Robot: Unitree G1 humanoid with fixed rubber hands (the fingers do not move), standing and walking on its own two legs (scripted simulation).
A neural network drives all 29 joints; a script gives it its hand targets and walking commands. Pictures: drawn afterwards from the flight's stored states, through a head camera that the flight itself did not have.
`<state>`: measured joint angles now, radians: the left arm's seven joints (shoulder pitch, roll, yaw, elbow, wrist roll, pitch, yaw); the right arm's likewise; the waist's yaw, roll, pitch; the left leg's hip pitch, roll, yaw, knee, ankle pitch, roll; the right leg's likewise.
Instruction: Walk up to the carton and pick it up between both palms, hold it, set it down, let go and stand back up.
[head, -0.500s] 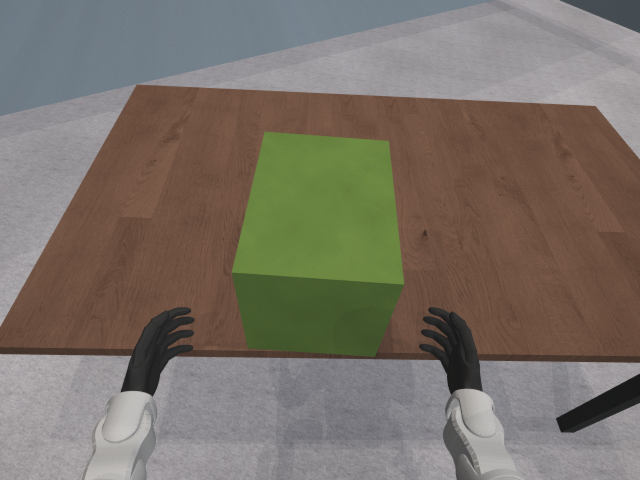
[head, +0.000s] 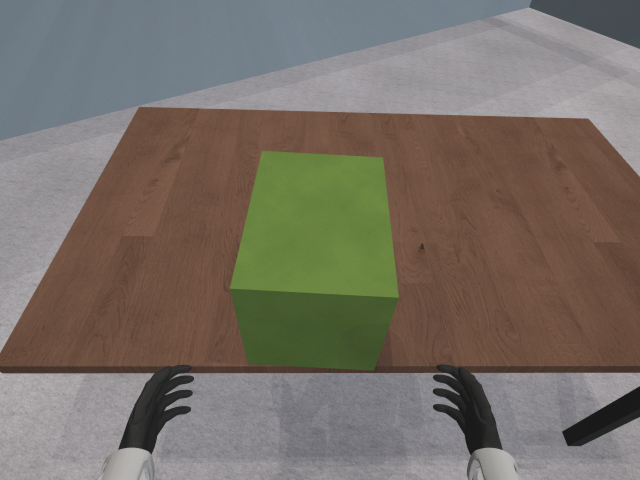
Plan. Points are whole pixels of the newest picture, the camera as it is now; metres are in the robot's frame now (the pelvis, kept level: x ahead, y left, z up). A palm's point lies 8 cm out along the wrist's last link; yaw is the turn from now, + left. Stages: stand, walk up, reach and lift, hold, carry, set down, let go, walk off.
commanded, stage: set down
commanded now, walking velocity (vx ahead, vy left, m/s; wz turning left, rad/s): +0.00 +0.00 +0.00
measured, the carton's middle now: (316, 258) +0.46 +0.01 -0.03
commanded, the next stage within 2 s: let go in 0.78 s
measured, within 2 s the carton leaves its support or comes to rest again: neither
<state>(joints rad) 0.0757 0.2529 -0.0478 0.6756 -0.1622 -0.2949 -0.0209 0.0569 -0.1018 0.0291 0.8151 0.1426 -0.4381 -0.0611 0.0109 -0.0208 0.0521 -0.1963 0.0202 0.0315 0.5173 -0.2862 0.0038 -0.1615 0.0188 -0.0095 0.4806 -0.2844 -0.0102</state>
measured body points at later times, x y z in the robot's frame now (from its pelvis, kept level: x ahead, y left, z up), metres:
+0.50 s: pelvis +0.00 -0.01 +0.01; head +0.00 +0.01 +0.46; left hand +0.18 +0.22 -0.08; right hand +0.18 -0.21 -0.07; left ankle +0.00 +0.11 -0.74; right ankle -0.01 -0.11 -0.74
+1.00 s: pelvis +0.00 +0.00 +0.01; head +0.01 +0.01 +0.46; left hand +0.17 +0.23 -0.09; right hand +0.15 -0.22 -0.09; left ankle +0.00 +0.11 -0.74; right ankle -0.01 -0.11 -0.74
